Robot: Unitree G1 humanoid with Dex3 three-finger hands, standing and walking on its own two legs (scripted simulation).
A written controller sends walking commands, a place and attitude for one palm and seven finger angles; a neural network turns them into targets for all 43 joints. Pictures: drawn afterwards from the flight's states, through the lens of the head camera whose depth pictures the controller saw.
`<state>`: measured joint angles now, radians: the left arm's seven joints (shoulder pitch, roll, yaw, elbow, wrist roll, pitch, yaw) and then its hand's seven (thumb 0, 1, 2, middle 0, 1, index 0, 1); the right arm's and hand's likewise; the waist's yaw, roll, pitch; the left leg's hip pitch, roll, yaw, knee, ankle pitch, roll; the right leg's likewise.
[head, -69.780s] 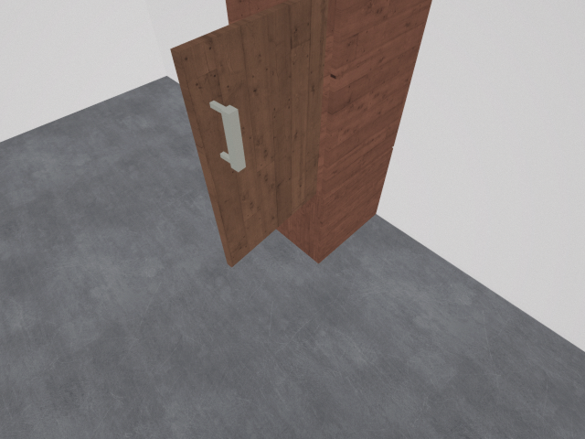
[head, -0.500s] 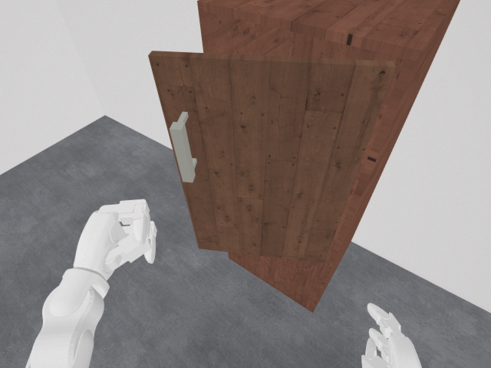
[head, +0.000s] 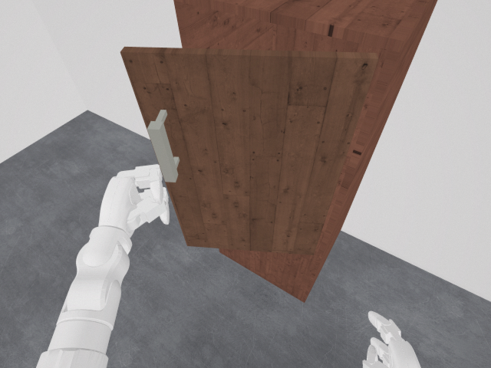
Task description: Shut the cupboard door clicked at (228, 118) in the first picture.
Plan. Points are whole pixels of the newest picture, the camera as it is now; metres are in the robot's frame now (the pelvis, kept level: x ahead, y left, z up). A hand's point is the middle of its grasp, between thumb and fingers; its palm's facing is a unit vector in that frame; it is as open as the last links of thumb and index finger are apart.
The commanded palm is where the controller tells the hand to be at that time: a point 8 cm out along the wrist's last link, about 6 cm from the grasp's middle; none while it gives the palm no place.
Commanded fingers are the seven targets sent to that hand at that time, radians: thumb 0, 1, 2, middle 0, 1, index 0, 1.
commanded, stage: bring the fist close to the handle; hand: left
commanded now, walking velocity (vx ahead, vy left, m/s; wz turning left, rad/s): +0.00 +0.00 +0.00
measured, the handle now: (167, 146) +0.47 +0.17 +0.11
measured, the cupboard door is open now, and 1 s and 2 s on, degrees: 27 26 6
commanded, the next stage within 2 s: push the door shut along its arc in 0.58 s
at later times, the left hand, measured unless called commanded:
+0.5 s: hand (157, 191) +0.36 +0.16 +0.11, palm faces -0.03 -1.00 -0.04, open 3.1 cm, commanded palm +0.34 +0.20 +0.11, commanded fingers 0.00 0.90 0.90 -1.30 -1.50 -1.30 -1.50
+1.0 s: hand (166, 172) +0.40 +0.15 +0.12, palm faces -0.13 -0.99 -0.02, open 3.2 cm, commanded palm +0.38 +0.20 +0.11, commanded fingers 0.00 0.90 0.90 -1.30 -1.50 -1.30 -1.50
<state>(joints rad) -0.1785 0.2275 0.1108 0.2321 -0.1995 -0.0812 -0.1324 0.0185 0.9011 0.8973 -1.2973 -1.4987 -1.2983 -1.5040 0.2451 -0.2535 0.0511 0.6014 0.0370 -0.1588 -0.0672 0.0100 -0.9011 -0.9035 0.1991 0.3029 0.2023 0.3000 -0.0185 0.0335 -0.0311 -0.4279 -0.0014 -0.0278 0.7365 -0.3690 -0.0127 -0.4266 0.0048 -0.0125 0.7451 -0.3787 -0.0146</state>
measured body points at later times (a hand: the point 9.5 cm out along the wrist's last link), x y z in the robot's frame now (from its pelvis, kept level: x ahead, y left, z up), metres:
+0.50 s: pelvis +0.00 +0.00 +0.00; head +0.01 -0.02 +0.45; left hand +0.36 +0.21 +0.12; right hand +0.13 -0.26 -0.10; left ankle +0.01 +0.13 -0.71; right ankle +0.00 -0.11 -0.71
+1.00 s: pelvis -0.02 +0.02 +0.00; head +0.01 +0.01 +0.45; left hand +0.40 +0.20 +0.12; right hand +0.10 -0.24 -0.11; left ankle +0.01 +0.13 -0.71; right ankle +0.00 -0.11 -0.71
